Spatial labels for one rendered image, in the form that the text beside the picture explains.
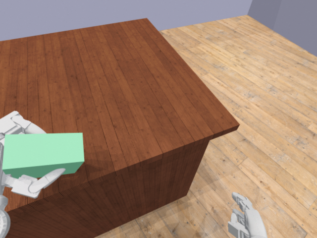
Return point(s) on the sponge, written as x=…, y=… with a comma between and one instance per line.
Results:
x=36, y=155

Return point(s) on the robot left forearm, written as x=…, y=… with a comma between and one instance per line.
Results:
x=4, y=217

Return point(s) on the left robot hand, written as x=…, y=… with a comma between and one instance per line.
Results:
x=14, y=123

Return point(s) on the right robot hand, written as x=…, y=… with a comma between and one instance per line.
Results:
x=249, y=224

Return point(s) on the table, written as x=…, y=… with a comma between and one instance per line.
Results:
x=146, y=119

